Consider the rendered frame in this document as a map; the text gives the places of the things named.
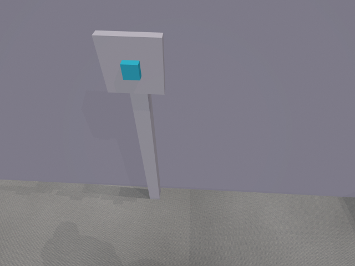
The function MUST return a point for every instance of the button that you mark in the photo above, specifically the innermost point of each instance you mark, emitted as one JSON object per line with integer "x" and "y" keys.
{"x": 130, "y": 69}

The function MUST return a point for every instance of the panel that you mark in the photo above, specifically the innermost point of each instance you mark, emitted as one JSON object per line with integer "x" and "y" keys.
{"x": 148, "y": 47}

